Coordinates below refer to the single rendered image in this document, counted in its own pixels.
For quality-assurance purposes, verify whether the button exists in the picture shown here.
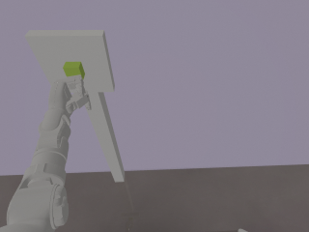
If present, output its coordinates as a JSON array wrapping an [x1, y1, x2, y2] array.
[[63, 62, 85, 79]]

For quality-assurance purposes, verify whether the robot left hand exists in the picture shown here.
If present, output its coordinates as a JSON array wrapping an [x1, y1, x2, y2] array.
[[48, 74, 92, 117]]

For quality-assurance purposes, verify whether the left robot forearm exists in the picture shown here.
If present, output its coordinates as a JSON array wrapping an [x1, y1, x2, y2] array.
[[7, 109, 71, 225]]

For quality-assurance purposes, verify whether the panel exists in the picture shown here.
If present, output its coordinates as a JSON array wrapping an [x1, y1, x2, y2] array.
[[24, 30, 125, 183]]

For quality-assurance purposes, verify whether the left robot upper arm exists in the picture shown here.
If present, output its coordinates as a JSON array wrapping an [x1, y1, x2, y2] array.
[[0, 184, 69, 232]]

